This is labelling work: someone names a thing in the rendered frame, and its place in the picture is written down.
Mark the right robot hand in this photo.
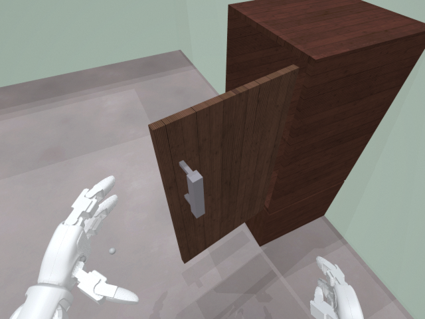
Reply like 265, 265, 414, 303
310, 257, 364, 319

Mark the left robot hand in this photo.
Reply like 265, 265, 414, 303
37, 175, 139, 305

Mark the cupboard door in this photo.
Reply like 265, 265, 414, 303
148, 64, 299, 263

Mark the handle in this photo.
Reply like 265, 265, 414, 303
179, 160, 205, 218

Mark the robot left forearm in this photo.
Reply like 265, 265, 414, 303
10, 284, 74, 319

